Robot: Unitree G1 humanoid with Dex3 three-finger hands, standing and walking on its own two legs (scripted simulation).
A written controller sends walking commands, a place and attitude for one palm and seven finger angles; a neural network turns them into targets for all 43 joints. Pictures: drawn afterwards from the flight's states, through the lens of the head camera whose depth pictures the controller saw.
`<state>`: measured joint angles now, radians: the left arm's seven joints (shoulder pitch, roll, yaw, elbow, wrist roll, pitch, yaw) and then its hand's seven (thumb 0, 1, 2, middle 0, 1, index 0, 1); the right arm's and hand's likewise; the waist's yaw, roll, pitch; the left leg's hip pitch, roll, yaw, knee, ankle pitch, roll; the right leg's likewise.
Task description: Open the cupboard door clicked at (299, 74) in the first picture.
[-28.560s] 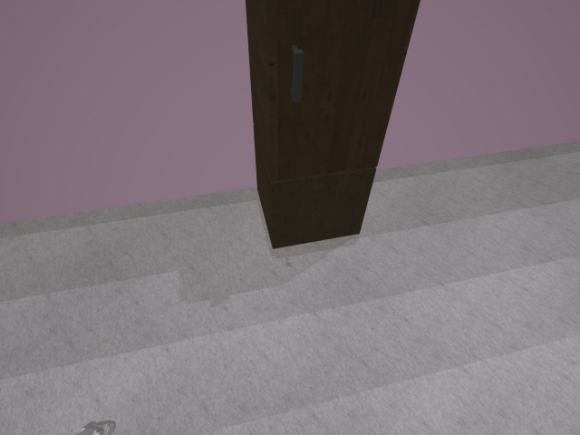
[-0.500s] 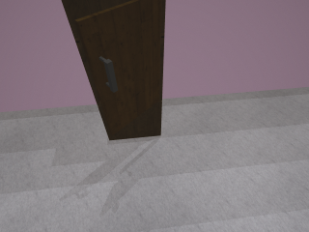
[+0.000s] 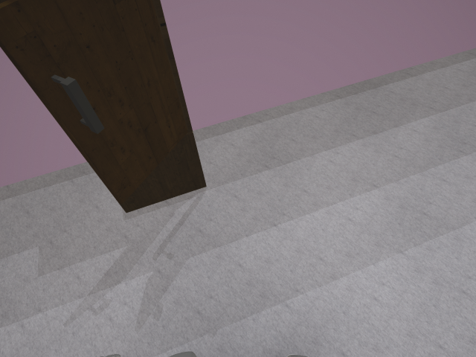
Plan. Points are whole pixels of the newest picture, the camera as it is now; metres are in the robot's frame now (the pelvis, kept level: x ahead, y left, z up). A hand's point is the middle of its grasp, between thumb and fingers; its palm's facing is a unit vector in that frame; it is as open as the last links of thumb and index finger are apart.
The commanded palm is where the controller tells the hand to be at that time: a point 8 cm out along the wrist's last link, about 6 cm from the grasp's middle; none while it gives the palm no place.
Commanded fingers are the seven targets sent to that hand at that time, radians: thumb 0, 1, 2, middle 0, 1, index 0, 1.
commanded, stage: walk to a spot facing it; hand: left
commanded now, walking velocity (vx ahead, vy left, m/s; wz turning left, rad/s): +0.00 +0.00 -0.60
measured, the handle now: (78, 104) +0.58 +0.40 +0.06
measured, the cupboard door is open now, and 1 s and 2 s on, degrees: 40 40 40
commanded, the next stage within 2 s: turn to face it in 1.96 s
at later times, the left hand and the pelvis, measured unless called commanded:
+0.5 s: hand out of the picture +0.12 +0.22 -0.16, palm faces -0.20 -0.96 -0.20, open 7.4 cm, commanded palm none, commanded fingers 0.00 0.90 0.90 -0.20 -0.30 -0.20 -0.30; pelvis +0.01 +0.02 +0.02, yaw -16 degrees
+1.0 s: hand (202, 314) +0.21 +0.10 -0.14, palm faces -0.55 -0.80 -0.24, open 7.4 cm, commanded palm none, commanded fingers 0.00 0.90 0.90 -0.20 -0.30 -0.20 -0.30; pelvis +0.05 -0.04 +0.02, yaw -36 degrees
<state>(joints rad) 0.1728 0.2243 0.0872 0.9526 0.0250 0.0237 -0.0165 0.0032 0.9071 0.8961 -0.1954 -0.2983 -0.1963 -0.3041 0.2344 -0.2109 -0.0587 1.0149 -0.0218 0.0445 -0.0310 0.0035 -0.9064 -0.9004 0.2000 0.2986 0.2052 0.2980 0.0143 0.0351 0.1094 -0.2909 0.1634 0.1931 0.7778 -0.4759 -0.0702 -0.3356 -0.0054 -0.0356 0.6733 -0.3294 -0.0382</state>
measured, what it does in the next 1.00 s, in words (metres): steps on the spot, turning right: left foot, then right foot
